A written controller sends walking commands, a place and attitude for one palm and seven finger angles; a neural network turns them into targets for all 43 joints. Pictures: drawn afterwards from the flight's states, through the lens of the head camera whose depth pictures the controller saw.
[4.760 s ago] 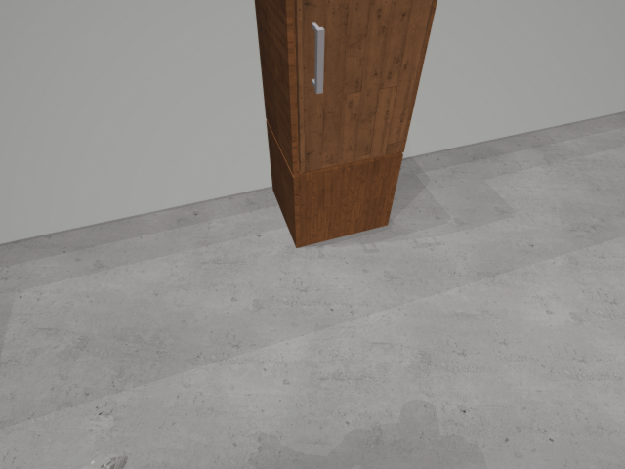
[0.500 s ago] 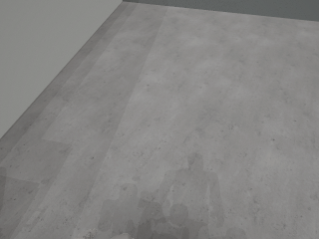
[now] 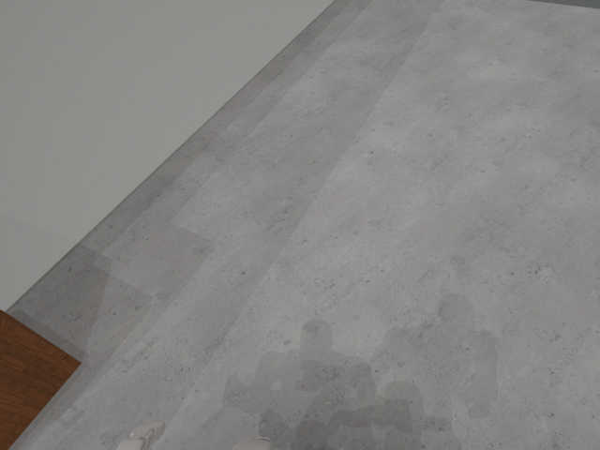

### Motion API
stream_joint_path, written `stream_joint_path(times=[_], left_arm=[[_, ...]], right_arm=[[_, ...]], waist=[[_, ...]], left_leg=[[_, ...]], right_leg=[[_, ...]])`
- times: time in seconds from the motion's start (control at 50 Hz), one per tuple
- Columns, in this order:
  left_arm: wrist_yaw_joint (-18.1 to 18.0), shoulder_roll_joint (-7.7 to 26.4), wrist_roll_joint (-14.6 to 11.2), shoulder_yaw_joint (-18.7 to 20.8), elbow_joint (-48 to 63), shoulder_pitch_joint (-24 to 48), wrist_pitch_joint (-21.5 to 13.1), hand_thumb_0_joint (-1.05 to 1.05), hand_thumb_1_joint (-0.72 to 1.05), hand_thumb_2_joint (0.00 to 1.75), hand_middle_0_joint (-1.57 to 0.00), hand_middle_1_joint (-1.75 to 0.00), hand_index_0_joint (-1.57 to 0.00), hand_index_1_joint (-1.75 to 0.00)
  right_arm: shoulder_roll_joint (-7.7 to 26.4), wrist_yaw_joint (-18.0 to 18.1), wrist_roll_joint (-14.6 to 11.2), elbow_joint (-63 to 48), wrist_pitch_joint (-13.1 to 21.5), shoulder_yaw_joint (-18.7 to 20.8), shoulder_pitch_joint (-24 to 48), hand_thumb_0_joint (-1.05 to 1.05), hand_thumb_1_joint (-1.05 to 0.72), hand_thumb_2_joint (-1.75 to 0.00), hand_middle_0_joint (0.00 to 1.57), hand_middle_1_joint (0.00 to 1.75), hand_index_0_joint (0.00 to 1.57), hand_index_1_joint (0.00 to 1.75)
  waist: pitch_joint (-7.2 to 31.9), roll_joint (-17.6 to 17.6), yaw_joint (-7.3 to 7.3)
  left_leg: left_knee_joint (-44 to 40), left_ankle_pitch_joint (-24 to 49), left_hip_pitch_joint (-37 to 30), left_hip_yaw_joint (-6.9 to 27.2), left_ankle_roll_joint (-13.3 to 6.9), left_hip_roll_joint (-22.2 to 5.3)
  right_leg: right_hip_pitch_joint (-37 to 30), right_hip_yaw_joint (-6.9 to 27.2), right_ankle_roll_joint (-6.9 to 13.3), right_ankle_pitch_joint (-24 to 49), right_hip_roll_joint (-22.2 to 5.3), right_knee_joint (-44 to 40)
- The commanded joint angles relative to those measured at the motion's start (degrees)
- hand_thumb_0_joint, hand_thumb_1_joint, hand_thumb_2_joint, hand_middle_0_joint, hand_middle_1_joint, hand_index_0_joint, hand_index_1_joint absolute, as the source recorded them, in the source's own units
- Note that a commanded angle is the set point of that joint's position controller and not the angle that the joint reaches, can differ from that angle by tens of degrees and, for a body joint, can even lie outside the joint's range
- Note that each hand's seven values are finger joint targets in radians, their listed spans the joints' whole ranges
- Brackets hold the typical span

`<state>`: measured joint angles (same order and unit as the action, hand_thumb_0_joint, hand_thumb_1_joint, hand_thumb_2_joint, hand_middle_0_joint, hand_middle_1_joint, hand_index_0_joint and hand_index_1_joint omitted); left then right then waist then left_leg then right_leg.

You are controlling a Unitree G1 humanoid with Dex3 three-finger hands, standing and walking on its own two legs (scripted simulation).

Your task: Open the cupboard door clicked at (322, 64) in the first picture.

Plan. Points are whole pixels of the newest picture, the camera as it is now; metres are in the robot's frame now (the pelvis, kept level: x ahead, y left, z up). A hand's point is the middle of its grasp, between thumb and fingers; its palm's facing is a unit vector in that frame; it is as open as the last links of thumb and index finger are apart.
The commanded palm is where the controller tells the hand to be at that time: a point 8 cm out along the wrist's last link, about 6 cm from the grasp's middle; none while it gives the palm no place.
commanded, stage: turn to face it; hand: left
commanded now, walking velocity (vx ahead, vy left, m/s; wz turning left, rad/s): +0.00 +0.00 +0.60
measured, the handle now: out of the picture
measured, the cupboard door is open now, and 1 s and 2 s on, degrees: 0 0 0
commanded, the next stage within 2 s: take the last steps up to it in 1.72 s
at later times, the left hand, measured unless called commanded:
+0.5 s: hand out of the picture -0.02 +0.24 -0.17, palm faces +0.35 -0.90 -0.27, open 7.4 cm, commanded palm none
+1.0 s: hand out of the picture +0.01 +0.18 -0.13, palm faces +0.56 -0.78 -0.28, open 7.4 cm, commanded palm none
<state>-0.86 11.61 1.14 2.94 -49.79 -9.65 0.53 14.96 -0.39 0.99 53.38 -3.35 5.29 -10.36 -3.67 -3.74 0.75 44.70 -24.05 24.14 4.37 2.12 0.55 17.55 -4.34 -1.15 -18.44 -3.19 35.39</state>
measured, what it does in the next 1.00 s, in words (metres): steps on the spot, turning left: left foot, then right foot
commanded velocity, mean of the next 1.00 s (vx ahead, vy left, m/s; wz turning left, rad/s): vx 0.00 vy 0.00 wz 0.60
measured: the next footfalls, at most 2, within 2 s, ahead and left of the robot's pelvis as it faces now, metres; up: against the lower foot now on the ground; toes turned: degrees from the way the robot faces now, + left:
left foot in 0.38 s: +0.00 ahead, +0.13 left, +0.00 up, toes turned +21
right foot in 0.76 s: +0.13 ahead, -0.10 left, +0.00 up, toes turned +24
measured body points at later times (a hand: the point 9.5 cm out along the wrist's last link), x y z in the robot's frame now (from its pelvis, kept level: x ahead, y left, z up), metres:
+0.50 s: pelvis +0.01 +0.01 +0.00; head +0.05 +0.05 +0.45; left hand -0.04 +0.29 -0.15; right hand +0.21 -0.19 -0.12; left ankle -0.04 +0.11 -0.73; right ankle +0.01 -0.13 -0.66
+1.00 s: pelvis +0.04 -0.03 +0.02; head +0.08 -0.04 +0.46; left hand -0.02 +0.22 -0.11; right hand +0.25 -0.22 -0.14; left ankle -0.07 +0.08 -0.63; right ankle +0.09 -0.12 -0.73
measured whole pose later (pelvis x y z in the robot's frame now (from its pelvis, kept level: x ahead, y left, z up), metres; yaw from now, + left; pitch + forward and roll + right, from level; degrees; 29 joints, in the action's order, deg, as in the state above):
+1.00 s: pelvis +0.04 -0.03 +0.02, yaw +37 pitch -1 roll +2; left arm -1.1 9.6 1.4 0.8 -48.9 -11.3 0.6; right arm 16.0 -1.6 1.1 54.2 -4.7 5.4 -11.1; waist -4.4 -1.9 1.7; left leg 65.2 -22.6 27.8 -0.2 4.7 -1.3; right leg 11.7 -10.8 0.9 -16.9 -6.5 29.6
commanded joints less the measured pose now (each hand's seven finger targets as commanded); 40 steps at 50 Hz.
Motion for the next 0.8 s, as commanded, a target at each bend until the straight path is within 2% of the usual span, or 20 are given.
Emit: stream_joint_path(times=[0.0, 0.02, 0.06, 0.12, 0.26, 0.3, 0.32, 0.34, 0.36, 0.38, 0.4, 0.44, 0.48, 0.6, 0.66, 0.7, 0.72, 0.74, 0.76, 0.78], left_arm=[[-1.25, 11.32, 0.28, 2.72, 4.11, -1.2, -1.03, 0.0, 0.9, 0.9, -0.2, -0.3, -0.2, -0.3], [-1.29, 9.87, 0.42, 2.25, 4.6, 0.89, -1.04, 0.0, 0.9, 0.9, -0.2, -0.3, -0.2, -0.3], [-1.21, 9.43, 0.54, 1.88, 4.36, -0.9, -1.33, 0.0, 0.9, 0.9, -0.2, -0.3, -0.2, -0.3], [-1.13, 10.7, 0.57, 2.12, 2.69, -5.09, -1.09, 0.0, 0.9, 0.9, -0.2, -0.3, -0.2, -0.3], [-0.88, 13.18, 0.72, 3.16, 1.22, -7.53, -0.37, 0.0, 0.9, 0.9, -0.2, -0.3, -0.2, -0.3], [-0.72, 13.5, 0.47, 3.53, 1.11, -6.42, -0.15, 0.0, 0.9, 0.9, -0.2, -0.3, -0.2, -0.3], [-0.5, 13.11, -0.01, 3.5, 0.91, -6.06, 0.01, 0.0, 0.9, 0.9, -0.2, -0.3, -0.2, -0.3], [-0.11, 11.12, -0.47, 3.41, 2.22, -6.68, 0.21, 0.0, 0.9, 0.9, -0.2, -0.3, -0.2, -0.3], [0.33, 7.32, -0.64, 2.07, 5.38, -3.53, 0.18, 0.0, 0.9, 0.9, -0.2, -0.3, -0.2, -0.3], [-0.24, 8.47, 0.02, 1.97, 6.19, 0.27, 1.02, 0.0, 0.9, 0.9, -0.2, -0.3, -0.2, -0.3], [-0.39, 7.33, -0.26, 2.27, 5.59, 1.4, 0.91, 0.0, 0.9, 0.9, -0.2, -0.3, -0.2, -0.3], [0.07, 8.09, -0.45, 2.55, 3.94, 0.81, 0.88, 0.0, 0.9, 0.9, -0.2, -0.3, -0.2, -0.3], [0.36, 7.92, -0.46, 2.52, 2.94, -1.14, 1.1, 0.0, 0.9, 0.9, -0.2, -0.3, -0.2, -0.3], [0.11, 7.05, -0.69, 2.1, 4.72, 1.34, 1.25, 0.0, 0.9, 0.9, -0.2, -0.3, -0.2, -0.3], [-0.03, 6.81, -0.94, 1.87, 5.09, -0.33, 0.73, 0.0, 0.9, 0.9, -0.2, -0.3, -0.2, -0.3], [-0.17, 7.37, -1.03, 2.01, 4.33, -3.88, 0.03, 0.0, 0.9, 0.9, -0.2, -0.3, -0.2, -0.3], [-0.37, 9.46, -0.8, 2.42, 3.8, -6.61, -0.7, 0.0, 0.9, 0.9, -0.2, -0.3, -0.2, -0.3], [-1.02, 15.18, 0.28, 3.51, 3.7, -8.46, -1.45, 0.0, 0.9, 0.9, -0.2, -0.3, -0.2, -0.3], [-0.99, 17.91, 0.15, 3.39, 4.35, -8.01, -1.01, 0.0, 0.9, 0.9, -0.2, -0.3, -0.2, -0.3], [-1.24, 15.08, -0.14, 3.31, 4.61, -6.64, -1.18, 0.0, 0.9, 0.9, -0.2, -0.3, -0.2, -0.3]], right_arm=[[4.51, -0.74, 0.49, -5.84, 0.49, 1.78, 2.68, 0.0, -0.9, -0.9, 0.2, 0.3, 0.2, 0.3], [3.93, -1.15, 0.34, -4.94, 0.43, 1.56, 1.24, 0.0, -0.9, -0.9, 0.2, 0.3, 0.2, 0.3], [3.25, -1.46, 0.27, -4.67, 0.29, 1.03, 1.64, 0.0, -0.9, -0.9, 0.2, 0.3, 0.2, 0.3], [3.0, -1.59, 0.04, -5.79, 0.12, 0.61, 5.5, 0.0, -0.9, -0.9, 0.2, 0.3, 0.2, 0.3], [2.69, -1.45, -0.4, -7.37, 1.03, -0.7, 8.21, 0.0, -0.9, -0.9, 0.2, 0.3, 0.2, 0.3], [3.39, -1.26, -0.24, -6.94, 1.54, -0.59, 4.9, 0.0, -0.9, -0.9, 0.2, 0.3, 0.2, 0.3], [4.95, -1.26, -0.1, -6.43, 1.87, -0.16, 2.32, 0.0, -0.9, -0.9, 0.2, 0.3, 0.2, 0.3], [10.37, -1.0, 0.29, -5.77, 2.52, 1.2, -2.04, 0.0, -0.9, -0.9, 0.2, 0.3, 0.2, 0.3], [16.39, -0.6, 0.03, -5.07, 2.54, 2.69, -6.46, 0.0, -0.9, -0.9, 0.2, 0.3, 0.2, 0.3], [15.5, -0.05, -0.37, -3.17, 2.36, 2.45, -9.04, 0.0, -0.9, -0.9, 0.2, 0.3, 0.2, 0.3], [14.09, 0.72, -0.19, -3.33, 2.58, 2.13, -7.26, 0.0, -0.9, -0.9, 0.2, 0.3, 0.2, 0.3], [10.47, 1.12, 0.07, -5.12, 2.71, 0.95, -0.62, 0.0, -0.9, -0.9, 0.2, 0.3, 0.2, 0.3], [9.67, 0.97, 0.07, -5.68, 2.96, 0.56, 1.33, 0.0, -0.9, -0.9, 0.2, 0.3, 0.2, 0.3], [10.39, 0.68, 0.35, -4.87, 2.45, 1.27, -0.03, 0.0, -0.9, -0.9, 0.2, 0.3, 0.2, 0.3], [10.58, 0.6, 0.48, -5.31, 2.09, 1.56, 1.46, 0.0, -0.9, -0.9, 0.2, 0.3, 0.2, 0.3], [10.26, 0.56, 0.16, -5.65, 1.94, 1.77, 2.64, 0.0, -0.9, -0.9, 0.2, 0.3, 0.2, 0.3], [8.96, 0.35, -0.26, -6.02, 1.97, 1.7, 2.46, 0.0, -0.9, -0.9, 0.2, 0.3, 0.2, 0.3], [4.33, -0.03, -0.74, -6.9, 2.13, 1.03, 0.38, 0.0, -0.9, -0.9, 0.2, 0.3, 0.2, 0.3], [4.3, 0.09, -0.23, -8.02, 1.97, 1.2, -0.11, 0.0, -0.9, -0.9, 0.2, 0.3, 0.2, 0.3], [6.01, 0.07, 0.25, -6.93, 1.15, 1.6, 0.94, 0.0, -0.9, -0.9, 0.2, 0.3, 0.2, 0.3]], waist=[[1.14, 14.98, -0.38], [0.86, 13.07, 1.06], [2.0, 13.95, 0.09], [2.61, 13.92, -2.24], [5.96, 16.55, -4.14], [7.65, 15.14, -2.24], [8.93, 12.34, -0.69], [12.59, -0.21, 1.9], [12.66, -15.5, 4.31], [12.41, -8.42, 5.2], [11.15, -9.76, 4.3], [7.07, -6.37, 1.52], [6.63, -4.3, 0.21], [6.17, -4.68, 1.04], [6.55, -5.81, 0.04], [7.6, -4.99, -1.84], [8.33, -0.29, -3.25], [10.32, 17.08, -3.65], [9.93, 21.82, -3.29], [8.36, 20.63, -3.48]], left_leg=[[27.64, -2.14, 11.44, -0.63, 0.66, -2.42], [27.52, 0.37, 10.36, -2.01, 1.18, -3.02], [23.53, 1.42, 8.89, -4.45, 2.1, -2.67], [16.4, 0.0, 7.73, -6.68, 2.53, -2.51], [-1.25, -1.6, 0.02, -10.82, 0.85, -2.31], [-11.02, 4.08, -5.25, -12.01, 0.09, -1.97], [-18.77, 11.14, -12.79, -11.25, -0.69, -2.27], [-22.39, 26.17, -25.74, 0.34, -5.07, -10.83], [-22.42, 53.8, -31.36, 17.89, -13.93, -25.32], [-21.3, 53.32, -29.12, 15.92, -16.07, -25.94], [-20.41, 52.26, -27.55, 13.66, -15.13, -22.37], [-21.13, 47.66, -20.86, 7.39, -12.31, -16.86], [-21.98, 45.09, -18.27, 5.04, -10.87, -13.89], [-22.53, 37.1, -16.64, 9.64, -11.86, -13.25], [-20.36, 37.89, -13.68, 11.99, -11.06, -12.11], [-16.23, 36.33, -10.45, 12.4, -9.06, -10.28], [-11.52, 28.29, -5.26, 11.04, -6.25, -7.5], [1.48, 6.84, 6.05, 1.89, -1.18, 0.71], [13.86, -12.32, 9.56, -1.05, 0.43, 2.83], [21.71, -10.39, 8.26, 2.09, -0.08, 0.52]], right_leg=[[-3.83, 14.86, 7.73, 12.1, -19.28, -18.69], [-3.49, 9.67, 6.92, 15.44, -17.15, -17.1], [-6.69, 4.33, 6.43, 22.29, -15.46, -15.52], [-11.06, 2.15, 7.02, 26.28, -16.56, -14.73], [-14.84, -0.88, 7.53, 34.07, -19.25, -9.83], [-14.49, -3.92, 5.37, 33.37, -18.66, -5.11], [-10.41, -5.96, 2.97, 31.01, -17.39, 0.91], [2.11, -8.19, -1.01, 18.29, -13.03, 13.11], [17.35, -6.87, -4.97, -19.95, -5.4, 25.27], [18.42, 0.05, -4.23, -19.87, -5.5, 30.46], [19.87, 1.74, -4.4, -16.36, -5.37, 32.21], [17.35, 2.93, -4.81, -9.3, -5.13, 32.4], [14.05, 2.64, -4.96, -6.0, -4.05, 29.61], [9.71, 2.67, -4.84, -6.79, -1.29, 16.92], [3.29, 1.8, -4.24, -5.7, 0.88, 7.58], [-4.57, 1.16, -3.86, 2.02, 1.7, -3.89], [-12.49, 3.19, -3.46, 8.76, -0.95, -12.59], [-21.86, 17.71, 1.14, 16.59, -16.64, -18.16], [-17.43, 23.7, 7.72, 23.78, -26.84, -17.62], [-11.15, 23.03, 8.93, 19.62, -24.79, -18.76]])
